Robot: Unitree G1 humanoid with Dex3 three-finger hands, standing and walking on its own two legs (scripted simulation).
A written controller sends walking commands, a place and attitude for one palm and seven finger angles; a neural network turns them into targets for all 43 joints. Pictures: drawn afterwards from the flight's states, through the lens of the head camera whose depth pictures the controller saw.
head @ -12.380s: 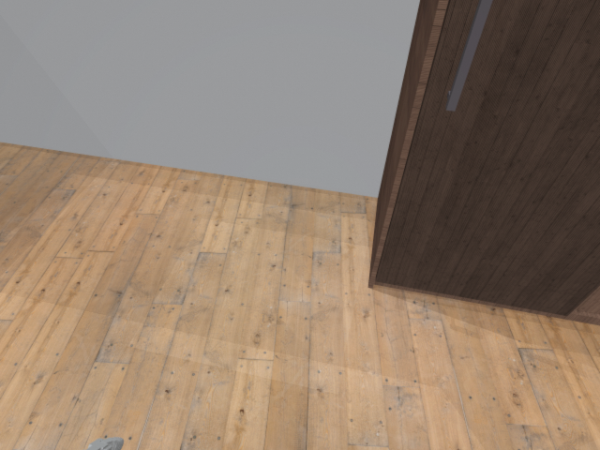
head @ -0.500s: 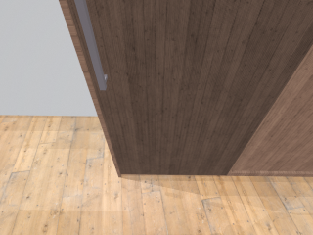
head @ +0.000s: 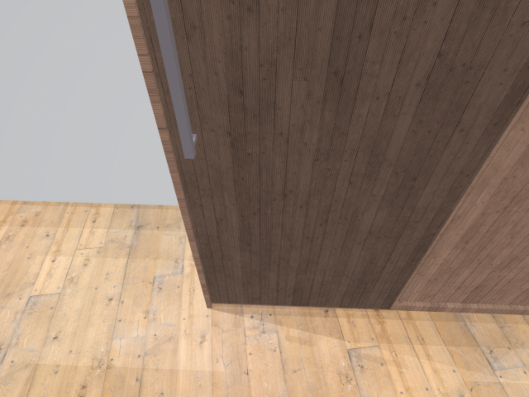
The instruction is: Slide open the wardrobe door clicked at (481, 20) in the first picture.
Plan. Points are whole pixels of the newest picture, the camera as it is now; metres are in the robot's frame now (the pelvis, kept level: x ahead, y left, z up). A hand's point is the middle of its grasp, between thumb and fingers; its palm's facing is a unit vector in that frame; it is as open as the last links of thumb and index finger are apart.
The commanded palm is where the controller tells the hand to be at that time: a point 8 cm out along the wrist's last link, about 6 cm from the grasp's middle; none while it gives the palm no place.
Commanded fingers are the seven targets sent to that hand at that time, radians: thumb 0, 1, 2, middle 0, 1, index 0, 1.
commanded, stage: look again from close up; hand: left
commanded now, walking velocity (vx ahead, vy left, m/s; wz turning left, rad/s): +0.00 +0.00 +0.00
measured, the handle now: (178, 76) +0.57 +0.19 +0.22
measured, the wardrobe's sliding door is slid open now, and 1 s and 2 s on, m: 0.00 0.00 0.00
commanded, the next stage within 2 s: none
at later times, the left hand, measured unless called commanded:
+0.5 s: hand out of the picture +0.00 +0.16 -0.17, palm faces +0.04 -0.98 -0.20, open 7.4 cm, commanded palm none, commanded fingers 0.00 0.90 0.90 -0.20 -0.30 -0.20 -0.30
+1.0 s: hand out of the picture -0.02 +0.14 -0.18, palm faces +0.08 -0.98 -0.17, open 7.4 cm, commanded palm none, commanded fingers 0.00 0.90 0.90 -0.20 -0.30 -0.20 -0.30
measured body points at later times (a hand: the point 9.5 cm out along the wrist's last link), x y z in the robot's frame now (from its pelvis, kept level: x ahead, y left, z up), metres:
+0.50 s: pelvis -0.01 -0.02 +0.00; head -0.01 -0.03 +0.45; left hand +0.00 +0.21 -0.15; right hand +0.00 -0.24 -0.16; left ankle +0.00 +0.11 -0.74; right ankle +0.06 -0.12 -0.74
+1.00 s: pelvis -0.01 -0.03 +0.00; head -0.02 -0.02 +0.45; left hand -0.02 +0.19 -0.16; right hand -0.03 -0.23 -0.16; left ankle +0.00 +0.11 -0.74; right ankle +0.06 -0.12 -0.74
